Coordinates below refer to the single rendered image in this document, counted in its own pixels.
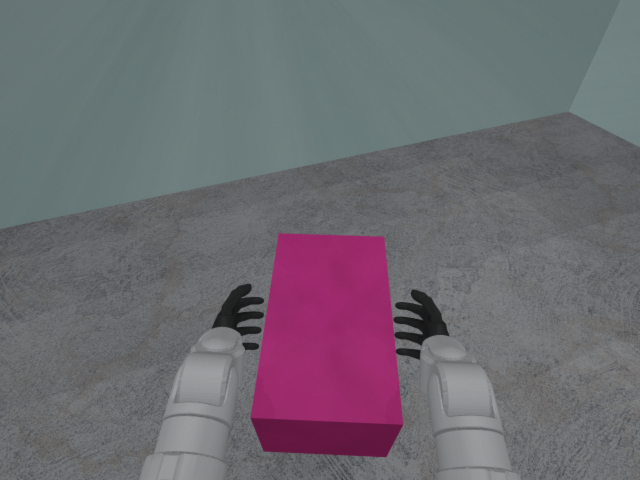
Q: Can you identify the left robot forearm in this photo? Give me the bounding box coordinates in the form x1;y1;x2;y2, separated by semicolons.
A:
139;327;245;480

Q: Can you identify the robot right hand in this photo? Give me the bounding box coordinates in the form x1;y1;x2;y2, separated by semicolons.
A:
393;289;449;360

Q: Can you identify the carton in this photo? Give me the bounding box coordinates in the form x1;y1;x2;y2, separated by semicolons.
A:
251;233;403;457

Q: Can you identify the robot left hand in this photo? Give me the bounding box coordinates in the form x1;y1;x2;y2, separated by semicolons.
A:
212;284;264;350

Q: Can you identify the right robot forearm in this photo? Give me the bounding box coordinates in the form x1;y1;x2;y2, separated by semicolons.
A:
419;335;521;480

